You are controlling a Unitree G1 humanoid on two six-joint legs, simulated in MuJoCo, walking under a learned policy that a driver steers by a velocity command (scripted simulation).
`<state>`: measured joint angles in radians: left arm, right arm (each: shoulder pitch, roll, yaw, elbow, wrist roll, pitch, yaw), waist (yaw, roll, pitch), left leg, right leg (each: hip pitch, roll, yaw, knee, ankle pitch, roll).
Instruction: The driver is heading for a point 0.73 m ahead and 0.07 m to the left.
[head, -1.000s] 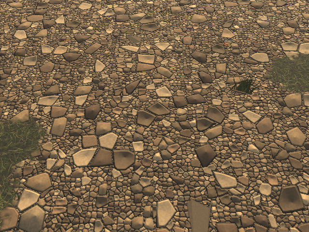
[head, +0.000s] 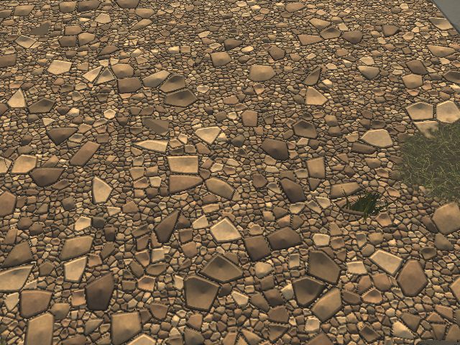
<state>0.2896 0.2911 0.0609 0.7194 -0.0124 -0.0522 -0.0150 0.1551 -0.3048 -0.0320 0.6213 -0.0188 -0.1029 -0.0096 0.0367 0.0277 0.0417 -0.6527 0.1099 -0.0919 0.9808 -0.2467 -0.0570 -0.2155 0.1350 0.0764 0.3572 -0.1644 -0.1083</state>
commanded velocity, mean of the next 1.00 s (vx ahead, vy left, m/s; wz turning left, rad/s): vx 0.30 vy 0.00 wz -0.11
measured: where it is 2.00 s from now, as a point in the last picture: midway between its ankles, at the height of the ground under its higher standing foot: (247, 284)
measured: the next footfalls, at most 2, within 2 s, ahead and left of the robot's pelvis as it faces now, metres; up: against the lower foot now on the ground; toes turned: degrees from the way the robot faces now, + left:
left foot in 0.22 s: +0.32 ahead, +0.16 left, +0.00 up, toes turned -4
right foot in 0.64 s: +0.43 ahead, -0.07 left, +0.00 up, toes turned -3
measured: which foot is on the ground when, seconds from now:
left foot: up 0.00-0.20, down 0.22-1.00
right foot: down 0.00-0.22, up 0.24-0.62, down 0.64-0.96, up 0.98-1.00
